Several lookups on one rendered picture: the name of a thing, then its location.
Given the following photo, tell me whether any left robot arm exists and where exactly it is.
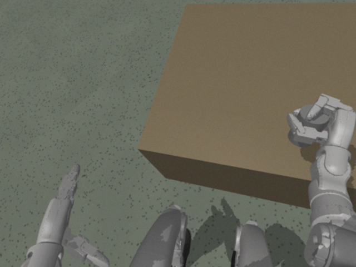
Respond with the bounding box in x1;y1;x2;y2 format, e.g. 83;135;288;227
21;242;64;267

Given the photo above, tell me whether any left robot hand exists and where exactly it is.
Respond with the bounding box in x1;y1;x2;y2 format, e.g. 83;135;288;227
36;164;110;267

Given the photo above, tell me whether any right robot hand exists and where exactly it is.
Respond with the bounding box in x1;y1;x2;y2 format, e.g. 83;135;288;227
287;94;356;150

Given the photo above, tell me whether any left robot foot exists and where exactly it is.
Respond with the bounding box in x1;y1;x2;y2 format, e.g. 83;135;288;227
171;229;191;267

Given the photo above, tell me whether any can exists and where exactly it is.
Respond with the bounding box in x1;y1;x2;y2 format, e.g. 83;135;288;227
288;105;329;147

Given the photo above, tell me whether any right robot arm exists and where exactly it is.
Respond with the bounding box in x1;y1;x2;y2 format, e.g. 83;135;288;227
304;145;356;267

